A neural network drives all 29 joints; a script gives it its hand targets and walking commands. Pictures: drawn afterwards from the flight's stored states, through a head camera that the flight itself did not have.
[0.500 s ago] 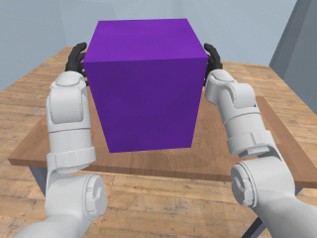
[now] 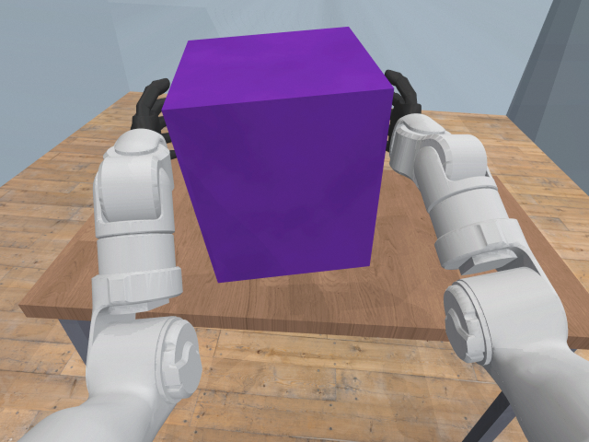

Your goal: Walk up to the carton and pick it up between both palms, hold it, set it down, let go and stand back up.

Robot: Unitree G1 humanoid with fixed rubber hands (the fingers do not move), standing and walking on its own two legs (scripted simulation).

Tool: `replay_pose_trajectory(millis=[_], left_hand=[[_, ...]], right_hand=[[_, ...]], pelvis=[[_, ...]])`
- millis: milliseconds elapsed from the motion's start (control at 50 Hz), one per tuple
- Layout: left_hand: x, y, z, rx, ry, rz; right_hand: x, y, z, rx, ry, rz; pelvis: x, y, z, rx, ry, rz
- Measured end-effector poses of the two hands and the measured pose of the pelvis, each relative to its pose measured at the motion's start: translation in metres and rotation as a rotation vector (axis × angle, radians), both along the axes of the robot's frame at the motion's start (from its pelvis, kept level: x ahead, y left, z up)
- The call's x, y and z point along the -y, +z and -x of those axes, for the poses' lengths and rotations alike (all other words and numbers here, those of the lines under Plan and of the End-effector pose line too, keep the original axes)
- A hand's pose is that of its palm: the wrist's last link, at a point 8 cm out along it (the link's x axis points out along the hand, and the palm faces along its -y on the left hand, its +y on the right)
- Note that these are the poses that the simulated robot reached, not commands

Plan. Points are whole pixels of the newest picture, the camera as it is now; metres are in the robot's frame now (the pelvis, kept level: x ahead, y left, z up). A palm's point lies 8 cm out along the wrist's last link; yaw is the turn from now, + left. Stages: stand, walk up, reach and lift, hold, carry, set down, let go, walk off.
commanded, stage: hold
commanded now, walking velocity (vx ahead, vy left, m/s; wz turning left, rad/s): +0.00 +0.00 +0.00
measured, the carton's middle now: (282, 157) +0.41 +0.00 +0.25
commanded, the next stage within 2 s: none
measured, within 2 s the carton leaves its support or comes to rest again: neither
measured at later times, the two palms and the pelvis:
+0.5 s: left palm (139, 149) +0.36 +0.17 +0.29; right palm (401, 129) +0.37 -0.13 +0.31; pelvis -0.01 +0.00 +0.00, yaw +1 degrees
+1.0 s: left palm (137, 151) +0.36 +0.17 +0.29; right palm (396, 140) +0.37 -0.13 +0.29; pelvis -0.01 +0.00 +0.00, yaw +2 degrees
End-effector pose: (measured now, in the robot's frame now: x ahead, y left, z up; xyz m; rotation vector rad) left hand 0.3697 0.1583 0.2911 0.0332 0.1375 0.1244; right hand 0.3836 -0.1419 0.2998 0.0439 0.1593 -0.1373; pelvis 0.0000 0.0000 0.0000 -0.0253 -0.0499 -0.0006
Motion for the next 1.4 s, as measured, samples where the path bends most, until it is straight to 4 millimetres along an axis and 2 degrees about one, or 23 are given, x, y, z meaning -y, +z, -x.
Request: replay_pose_trajectory(millis=[180,460,720,1020,1400], left_hand=[[-0.005,-0.008,0.007,-0.004,0.011,0.01],[-0.007,0.002,0.013,0.012,-0.006,0.036],[-0.017,-0.002,0.02,0.014,0.005,0.019],[-0.011,-0.003,0.013,0.02,-0.002,0.018],[-0.016,-0.006,0.017,0.031,0.002,0.021]], right_hand=[[-0.006,-0.003,0.003,-0.005,0.011,0.006],[-0.007,0.011,0.014,0.012,-0.007,0.013],[-0.017,-0.004,0.02,0.014,0.001,0.006],[-0.012,-0.006,0.015,0.02,-0.002,0.021],[-0.016,-0.011,0.017,0.033,0.0,0.016]], pelvis=[[0.002,0.0,0.0,0.004,0.009,0.001],[0.0,0.0,0.011,0.013,0.008,0.0],[-0.001,0.001,0.017,0.017,0.026,-0.002],[0.004,0.001,0.013,0.009,0.031,-0.002],[0.004,0.001,0.009,0.03,0.035,-0.004]])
